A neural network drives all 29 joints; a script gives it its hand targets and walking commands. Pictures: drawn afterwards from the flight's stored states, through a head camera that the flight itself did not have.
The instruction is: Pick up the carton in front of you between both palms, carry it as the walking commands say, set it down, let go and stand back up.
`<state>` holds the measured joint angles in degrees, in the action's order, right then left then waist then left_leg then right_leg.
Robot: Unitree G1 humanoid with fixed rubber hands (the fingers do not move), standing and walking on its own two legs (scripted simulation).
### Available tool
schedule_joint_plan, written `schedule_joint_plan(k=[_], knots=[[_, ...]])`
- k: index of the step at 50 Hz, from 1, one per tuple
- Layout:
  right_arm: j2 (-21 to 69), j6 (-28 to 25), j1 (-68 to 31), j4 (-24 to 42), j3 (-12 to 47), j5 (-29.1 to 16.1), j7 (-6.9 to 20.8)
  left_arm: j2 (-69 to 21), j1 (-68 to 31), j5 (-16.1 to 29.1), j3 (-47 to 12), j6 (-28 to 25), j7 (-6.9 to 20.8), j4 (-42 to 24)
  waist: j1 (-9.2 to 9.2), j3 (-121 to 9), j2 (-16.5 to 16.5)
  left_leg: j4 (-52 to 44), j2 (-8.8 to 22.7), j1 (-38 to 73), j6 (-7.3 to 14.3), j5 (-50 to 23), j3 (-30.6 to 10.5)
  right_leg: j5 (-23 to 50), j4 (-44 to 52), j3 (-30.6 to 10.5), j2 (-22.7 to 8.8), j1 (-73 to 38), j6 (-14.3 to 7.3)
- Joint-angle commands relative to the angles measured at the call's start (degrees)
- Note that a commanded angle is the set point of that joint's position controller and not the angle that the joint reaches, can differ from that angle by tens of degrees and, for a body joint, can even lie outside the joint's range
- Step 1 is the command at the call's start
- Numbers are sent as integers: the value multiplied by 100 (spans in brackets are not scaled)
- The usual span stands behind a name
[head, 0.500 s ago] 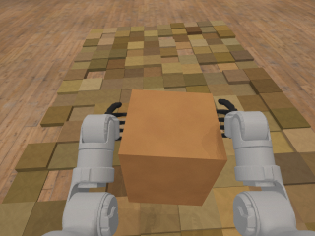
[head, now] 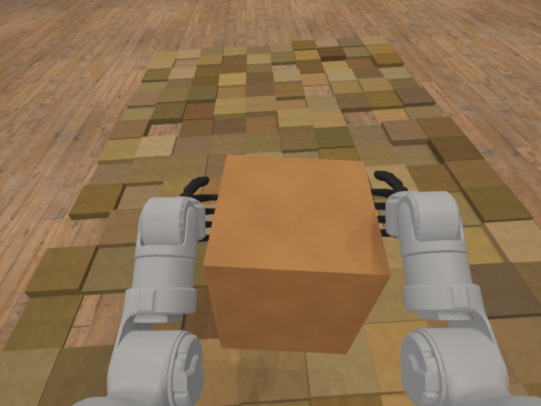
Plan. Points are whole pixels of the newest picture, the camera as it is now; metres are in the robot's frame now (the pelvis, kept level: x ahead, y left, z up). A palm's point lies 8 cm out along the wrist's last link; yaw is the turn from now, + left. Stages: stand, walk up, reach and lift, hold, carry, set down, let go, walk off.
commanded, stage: carry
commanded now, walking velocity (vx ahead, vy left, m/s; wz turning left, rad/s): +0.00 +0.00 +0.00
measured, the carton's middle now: (289, 258) +0.33 +0.01 +0.05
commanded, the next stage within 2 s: none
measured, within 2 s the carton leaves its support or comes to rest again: neither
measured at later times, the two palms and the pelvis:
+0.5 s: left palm (186, 204) +0.35 +0.15 +0.15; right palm (396, 195) +0.36 -0.14 +0.15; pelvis +0.01 +0.00 +0.00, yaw +1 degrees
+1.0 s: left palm (223, 129) +0.56 +0.12 +0.15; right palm (381, 127) +0.56 -0.17 +0.14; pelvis +0.19 -0.02 -0.02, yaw +1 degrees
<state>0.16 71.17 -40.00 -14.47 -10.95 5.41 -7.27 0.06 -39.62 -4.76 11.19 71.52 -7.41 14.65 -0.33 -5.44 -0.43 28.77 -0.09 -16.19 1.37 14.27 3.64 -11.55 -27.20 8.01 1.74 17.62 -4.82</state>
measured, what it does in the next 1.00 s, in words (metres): walks ahead: right foot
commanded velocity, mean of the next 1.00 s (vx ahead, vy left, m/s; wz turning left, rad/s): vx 0.35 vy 0.00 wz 0.00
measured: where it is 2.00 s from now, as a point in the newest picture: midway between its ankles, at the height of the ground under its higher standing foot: (303, 284)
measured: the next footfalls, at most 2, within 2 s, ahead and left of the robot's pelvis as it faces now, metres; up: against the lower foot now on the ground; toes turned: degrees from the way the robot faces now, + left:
right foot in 0.90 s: +0.23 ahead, -0.10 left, -0.02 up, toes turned -3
left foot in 1.28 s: +0.58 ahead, +0.05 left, +0.01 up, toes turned +3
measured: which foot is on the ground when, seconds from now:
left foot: down 0.00-0.92, up 0.94-1.00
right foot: down 0.00-0.66, up 0.68-0.88, down 0.90-1.00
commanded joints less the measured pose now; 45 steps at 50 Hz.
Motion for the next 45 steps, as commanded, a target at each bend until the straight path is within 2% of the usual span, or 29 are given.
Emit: schedule_joint_plan(k=[1, 16, 18, 19, 20, 21, 22, 23, 24, 25, 27, 28, 29, 30, 31, 32, 34, 36, 37, 39, 41, 42, 43, 44, 45], knots=[[6606, -171, -4121, 627, 2956, -2603, 1397, -6508, -4318, 2604, -2925, -216, 1459, -766, -9, -2088, 53, -268, 635, 438, 184, -836, -576, 1250, 349, -941, -983, -1052, 17], [6606, -168, -4131, 650, 2960, -2607, 1390, -6516, -4325, 2615, -2931, -212, 1462, -776, -12, -2082, 60, -278, 641, 423, 180, -782, -566, 1200, 372, -930, -1001, -1050, 18], [6600, -167, -4279, 787, 3006, -2654, 1379, -6493, -4455, 2674, -2984, -214, 1450, -911, -16, -2105, 82, -314, 570, 358, 191, -57, -504, 181, 518, -959, -987, -1009, -14], [6579, -154, -4399, 884, 3035, -2688, 1363, -6468, -4561, 2721, -3024, -204, 1431, -1018, -25, -2077, 138, -251, 471, 207, 222, 591, -435, -700, 612, -1041, -987, -1006, -62], [6540, -127, -4501, 967, 3056, -2729, 1342, -6430, -4673, 2768, -3066, -187, 1405, -1132, -40, -1992, 238, -110, 359, -79, 250, 1192, -379, -1564, 764, -1251, -1052, -995, -149], [6494, -92, -4631, 1054, 3086, -2778, 1318, -6371, -4797, 2800, -3092, -161, 1372, -1243, -68, -1842, 367, 118, 239, -392, 252, 1450, -271, -2150, 987, -1544, -1198, -983, -262], [6454, -50, -4764, 1118, 3104, -2836, 1297, -6285, -4907, 2814, -3095, -123, 1332, -1335, -95, -1692, 512, 418, 79, -649, 240, 1317, -62, -2419, 1199, -1838, -1408, -1024, -405], [6390, 0, -4845, 1177, 3121, -2887, 1274, -6183, -4977, 2819, -3103, -78, 1288, -1423, -114, -1643, 610, 653, -13, -763, 235, 1034, 126, -2390, 1284, -2027, -1625, -1081, -571], [6290, 58, -4919, 1243, 3110, -2928, 1249, -6077, -5022, 2815, -3103, -25, 1243, -1497, -123, -1688, 636, 630, 11, -712, 240, 899, 166, -2210, 1254, -2037, -1739, -1082, -682], [6186, 128, -4954, 1239, 3065, -2942, 1225, -5981, -5053, 2807, -3069, 39, 1202, -1523, -129, -1756, 555, 440, 7, -555, 261, 791, 193, -1998, 1169, -1931, -1714, -1050, -699], [5992, 270, -4864, 1094, 2925, -2904, 1184, -5816, -5059, 2791, -2995, 183, 1140, -1505, -93, -1913, 341, -98, -40, -28, 324, 608, 251, -1613, 828, -1447, -1415, -939, -525], [5905, 330, -4814, 986, 2839, -2854, 1171, -5776, -5082, 2795, -2953, 252, 1128, -1455, -54, -2000, 215, -234, 75, 330, 383, 597, 80, -1433, 583, -1184, -1222, -770, -379], [5829, 389, -4740, 852, 2744, -2798, 1167, -5755, -5080, 2788, -2903, 312, 1128, -1365, 21, -2055, -3, -381, 389, 748, 500, 765, -374, -1292, 180, -907, -986, -409, -209], [5770, 434, -4648, 695, 2648, -2733, 1165, -5760, -5111, 2775, -2843, 370, 1138, -1258, 118, -1961, -441, -581, 815, 1150, 686, 737, -1046, -1096, -380, -541, -656, 157, -23], [5708, 464, -4576, 547, 2541, -2668, 1159, -5766, -5106, 2748, -2746, 424, 1158, -1081, 246, -1709, -776, -752, 1161, 1605, 907, 318, -1615, -1072, -757, -247, -376, 931, 125], [5677, 482, -4581, 431, 2454, -2610, 1153, -5780, -5095, 2716, -2635, 467, 1185, -882, 325, -1526, -887, -746, 1422, 1989, 1159, -9, -1966, -1338, -712, -171, -235, 1558, 204], [5750, 488, -4702, 334, 2391, -2597, 1170, -5837, -5099, 2621, -2438, 506, 1229, -484, 501, -1456, -747, -564, 1621, 2568, 1359, -890, -2195, -1415, -821, -227, -170, 2222, 267], [5899, 445, -4947, 414, 2386, -2670, 1198, -5955, -5081, 2542, -2269, 503, 1266, -175, 641, -1543, -754, -412, 1702, 2953, 1373, -1471, -2280, -1192, -1044, -445, -216, 2621, 301], [5975, 418, -5183, 562, 2397, -2743, 1208, -6032, -5150, 2534, -2208, 500, 1278, -123, 642, -1618, -779, -374, 1741, 3012, 1358, -1546, -2285, -1233, -1130, -486, -250, 2684, 309], [6122, 390, -5676, 890, 2479, -2924, 1204, -6066, -5240, 2501, -2097, 501, 1267, -122, 601, -1618, -744, -417, 1693, 2718, 1254, -1398, -2100, -1099, -1204, -498, -282, 2485, 304], [6241, 396, -5966, 1062, 2550, -3056, 1196, -6022, -5219, 2438, -1979, 522, 1234, -141, 516, -1525, -682, -487, 1554, 2162, 1083, -1181, -1764, -535, -918, -592, -354, 1939, 263], [6271, 400, -6025, 1099, 2579, -3098, 1194, -6001, -5205, 2398, -1941, 535, 1219, -162, 444, -1549, -725, -386, 1459, 1897, 963, -1177, -1529, -347, -758, -460, -274, 1500, 226], [6348, 418, -6123, 1125, 2623, -3131, 1204, -5978, -5117, 2350, -1907, 535, 1199, -135, 262, -1629, -640, -79, 1224, 1667, 830, -1684, -1096, -233, -480, -263, -136, 969, 170], [6449, 442, -6171, 1079, 2655, -3176, 1222, -5942, -5074, 2302, -1876, 533, 1185, -142, 60, -1804, -342, 689, 849, 1255, 603, -2523, -434, -98, 184, 117, 171, -148, 98], [6485, 443, -6030, 958, 2652, -3211, 1239, -5897, -4999, 2235, -1818, 538, 1180, -129, -195, -2218, -6, 1775, 627, 474, 357, -2645, -55, 169, 204, 95, 92, -1760, -14]])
